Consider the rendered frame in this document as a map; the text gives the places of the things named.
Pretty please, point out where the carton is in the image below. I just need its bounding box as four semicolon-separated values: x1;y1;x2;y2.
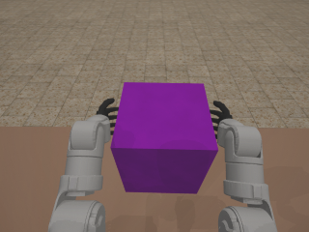
110;82;218;194

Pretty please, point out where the robot left hand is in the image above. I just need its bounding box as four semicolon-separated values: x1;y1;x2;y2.
96;98;119;135

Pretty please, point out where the robot right hand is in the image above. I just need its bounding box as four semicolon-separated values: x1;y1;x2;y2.
210;101;233;139

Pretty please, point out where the robot right forearm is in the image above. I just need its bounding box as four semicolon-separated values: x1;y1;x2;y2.
217;118;278;232

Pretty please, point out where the left robot upper arm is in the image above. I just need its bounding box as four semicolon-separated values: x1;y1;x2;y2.
48;200;106;232

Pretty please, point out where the right robot upper arm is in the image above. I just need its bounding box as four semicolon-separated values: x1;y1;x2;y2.
218;206;277;232

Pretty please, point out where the robot left forearm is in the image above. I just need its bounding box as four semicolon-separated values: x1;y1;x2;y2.
47;114;111;232

